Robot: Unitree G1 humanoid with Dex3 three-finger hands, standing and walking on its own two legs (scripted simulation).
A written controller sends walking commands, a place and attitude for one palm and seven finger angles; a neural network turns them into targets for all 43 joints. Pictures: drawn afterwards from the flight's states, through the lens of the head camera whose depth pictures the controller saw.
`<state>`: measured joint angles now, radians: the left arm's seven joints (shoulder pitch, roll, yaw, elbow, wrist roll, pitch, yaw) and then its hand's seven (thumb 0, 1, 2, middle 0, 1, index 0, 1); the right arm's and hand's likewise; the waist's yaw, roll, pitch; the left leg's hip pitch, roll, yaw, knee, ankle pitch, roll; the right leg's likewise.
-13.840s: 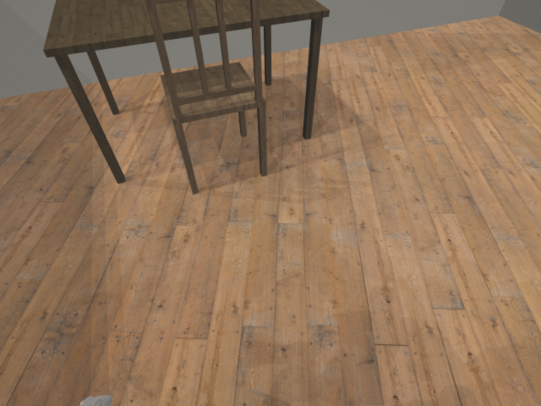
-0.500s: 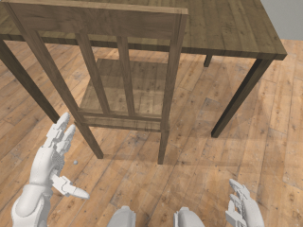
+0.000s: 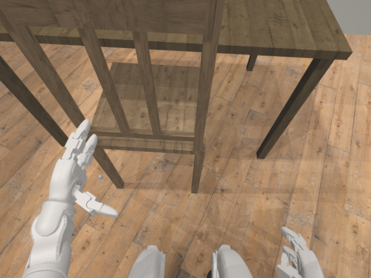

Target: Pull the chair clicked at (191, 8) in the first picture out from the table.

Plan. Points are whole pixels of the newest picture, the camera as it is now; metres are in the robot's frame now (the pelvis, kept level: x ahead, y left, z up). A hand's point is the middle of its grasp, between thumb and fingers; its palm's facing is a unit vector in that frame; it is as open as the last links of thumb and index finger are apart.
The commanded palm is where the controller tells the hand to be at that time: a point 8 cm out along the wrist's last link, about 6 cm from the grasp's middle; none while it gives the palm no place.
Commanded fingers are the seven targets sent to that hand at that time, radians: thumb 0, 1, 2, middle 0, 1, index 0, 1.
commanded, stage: aim the fingers beside a spindle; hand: left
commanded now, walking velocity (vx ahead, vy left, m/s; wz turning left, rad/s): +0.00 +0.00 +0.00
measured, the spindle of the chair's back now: (110, 91) +0.53 +0.20 +0.04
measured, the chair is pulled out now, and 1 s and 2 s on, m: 0.00 0.00 0.00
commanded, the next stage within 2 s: push the fingers through the gap in 1.24 s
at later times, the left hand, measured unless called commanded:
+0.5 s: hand (110, 157) +0.37 +0.18 +0.01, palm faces -0.04 -1.00 -0.05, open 16.9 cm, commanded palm +0.35 +0.24 +0.01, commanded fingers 0.00 -0.50 0.30 -0.06 -0.08 -0.06 -0.08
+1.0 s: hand (109, 154) +0.38 +0.19 +0.00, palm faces -0.03 -1.00 -0.05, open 16.9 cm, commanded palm +0.36 +0.24 +0.01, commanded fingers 0.00 -0.50 0.30 -0.06 -0.08 -0.06 -0.08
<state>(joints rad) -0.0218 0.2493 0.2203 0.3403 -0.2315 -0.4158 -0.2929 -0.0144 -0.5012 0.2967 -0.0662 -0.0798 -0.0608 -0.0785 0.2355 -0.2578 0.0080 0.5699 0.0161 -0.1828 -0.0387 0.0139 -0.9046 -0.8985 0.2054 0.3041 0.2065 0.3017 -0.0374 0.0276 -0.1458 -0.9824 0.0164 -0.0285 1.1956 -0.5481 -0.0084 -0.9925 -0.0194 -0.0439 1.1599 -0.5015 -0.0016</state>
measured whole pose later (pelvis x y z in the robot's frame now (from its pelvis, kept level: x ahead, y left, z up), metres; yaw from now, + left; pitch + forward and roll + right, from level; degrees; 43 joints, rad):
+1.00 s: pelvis -0.01 +0.00 -0.02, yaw -1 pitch +23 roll -2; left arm -0.33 0.29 0.28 0.65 -0.19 -0.48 -0.27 -0.01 -0.50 0.30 -0.07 -0.08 -0.06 -0.08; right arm 0.25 -0.26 0.01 0.60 0.01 -0.09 -0.01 0.01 -0.91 -0.90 0.21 0.30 0.21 0.30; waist -0.07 0.02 -0.15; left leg -1.11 0.02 -0.02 1.27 -0.56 0.00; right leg -1.12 -0.01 -0.03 1.23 -0.51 0.00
